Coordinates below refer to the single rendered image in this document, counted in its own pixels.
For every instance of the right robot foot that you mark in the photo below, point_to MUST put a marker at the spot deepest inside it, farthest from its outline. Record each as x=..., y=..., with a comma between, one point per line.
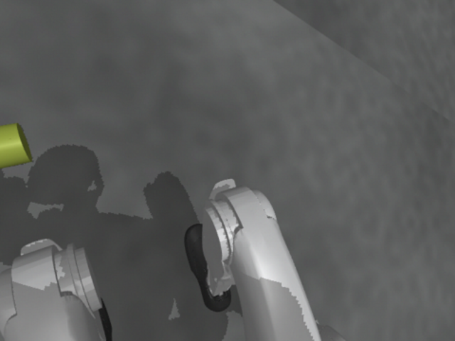
x=198, y=265

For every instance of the right robot hand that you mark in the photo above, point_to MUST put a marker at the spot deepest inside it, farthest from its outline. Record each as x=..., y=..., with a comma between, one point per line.
x=327, y=333

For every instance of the left robot foot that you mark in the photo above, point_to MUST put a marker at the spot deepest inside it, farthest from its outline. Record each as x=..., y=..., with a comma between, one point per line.
x=105, y=322

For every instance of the bottle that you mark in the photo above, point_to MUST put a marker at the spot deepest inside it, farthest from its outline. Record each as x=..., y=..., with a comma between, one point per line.
x=14, y=149

